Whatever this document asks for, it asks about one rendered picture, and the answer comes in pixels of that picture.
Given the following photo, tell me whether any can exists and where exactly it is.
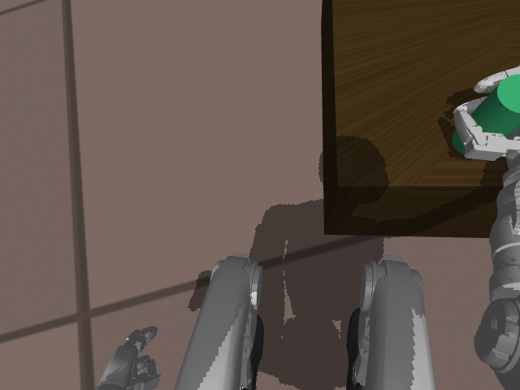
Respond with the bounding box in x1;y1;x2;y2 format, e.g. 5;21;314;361
452;74;520;155

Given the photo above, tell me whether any right robot arm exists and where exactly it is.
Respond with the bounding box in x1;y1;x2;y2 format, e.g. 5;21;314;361
474;164;520;390

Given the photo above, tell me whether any right robot foot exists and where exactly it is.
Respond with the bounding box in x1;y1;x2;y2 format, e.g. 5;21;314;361
346;308;365;390

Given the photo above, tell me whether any right robot hand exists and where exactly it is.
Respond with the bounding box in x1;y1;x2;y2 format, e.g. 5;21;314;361
453;65;520;169

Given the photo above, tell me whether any left robot foot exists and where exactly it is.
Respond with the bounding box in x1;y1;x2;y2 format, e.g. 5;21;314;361
241;315;264;390

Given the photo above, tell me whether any left robot hand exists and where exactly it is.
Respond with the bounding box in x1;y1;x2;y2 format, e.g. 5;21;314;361
98;326;161;390

